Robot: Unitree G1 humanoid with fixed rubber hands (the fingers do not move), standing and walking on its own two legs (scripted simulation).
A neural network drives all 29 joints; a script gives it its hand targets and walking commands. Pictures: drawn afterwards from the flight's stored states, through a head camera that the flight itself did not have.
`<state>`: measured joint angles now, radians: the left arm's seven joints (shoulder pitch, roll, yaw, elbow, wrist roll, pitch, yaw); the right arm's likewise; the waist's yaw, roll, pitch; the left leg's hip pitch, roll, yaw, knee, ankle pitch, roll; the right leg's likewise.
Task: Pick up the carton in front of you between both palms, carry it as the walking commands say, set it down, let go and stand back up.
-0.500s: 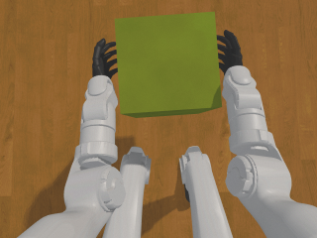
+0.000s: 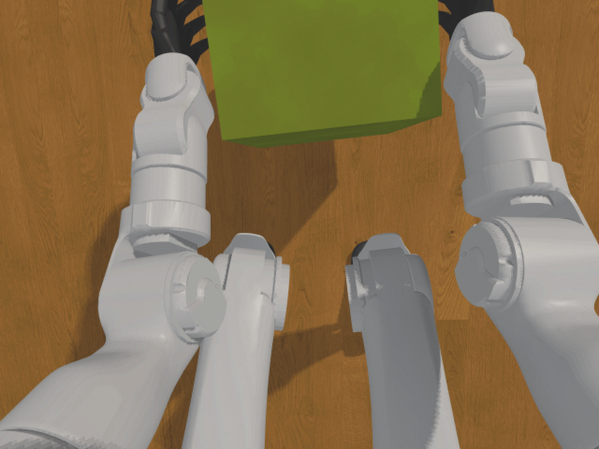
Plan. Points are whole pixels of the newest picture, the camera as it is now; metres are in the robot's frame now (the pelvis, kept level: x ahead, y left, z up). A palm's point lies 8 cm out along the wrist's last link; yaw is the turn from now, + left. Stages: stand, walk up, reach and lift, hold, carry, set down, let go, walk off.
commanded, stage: set down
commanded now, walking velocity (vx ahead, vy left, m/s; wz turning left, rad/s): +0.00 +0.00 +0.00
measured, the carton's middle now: (318, 54) +0.53 -0.02 -0.22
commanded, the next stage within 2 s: none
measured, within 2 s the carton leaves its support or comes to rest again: rests again in 0.70 s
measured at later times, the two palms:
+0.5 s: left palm (197, 67) +0.52 +0.13 -0.20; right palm (447, 33) +0.54 -0.17 -0.20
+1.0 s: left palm (192, 68) +0.52 +0.14 -0.22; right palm (442, 36) +0.54 -0.17 -0.22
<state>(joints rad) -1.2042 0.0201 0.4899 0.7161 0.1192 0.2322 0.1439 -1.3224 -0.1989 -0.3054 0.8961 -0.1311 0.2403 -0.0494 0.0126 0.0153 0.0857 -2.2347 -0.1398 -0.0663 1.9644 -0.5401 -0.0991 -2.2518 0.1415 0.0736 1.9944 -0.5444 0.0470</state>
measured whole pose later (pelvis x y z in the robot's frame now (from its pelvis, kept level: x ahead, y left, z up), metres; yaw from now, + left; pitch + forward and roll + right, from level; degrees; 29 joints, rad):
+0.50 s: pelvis +0.01 +0.00 -0.04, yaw +0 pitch +40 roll +2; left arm -1.25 0.07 0.40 0.85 0.03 0.17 0.18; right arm -1.38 -0.26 -0.22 1.03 -0.04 0.18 -0.07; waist 0.01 0.02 0.23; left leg -2.25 -0.14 -0.05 2.15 -0.60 -0.09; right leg -2.26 0.11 0.05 2.18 -0.62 0.03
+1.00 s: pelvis +0.00 +0.00 -0.05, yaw +1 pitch +36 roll +2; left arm -1.34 0.13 0.45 0.97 0.08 0.15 0.08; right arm -1.45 -0.29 -0.27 1.12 -0.10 0.17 0.01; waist 0.01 0.03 0.32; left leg -2.23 -0.13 -0.03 2.19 -0.60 -0.09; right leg -2.24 0.09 0.03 2.22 -0.61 0.01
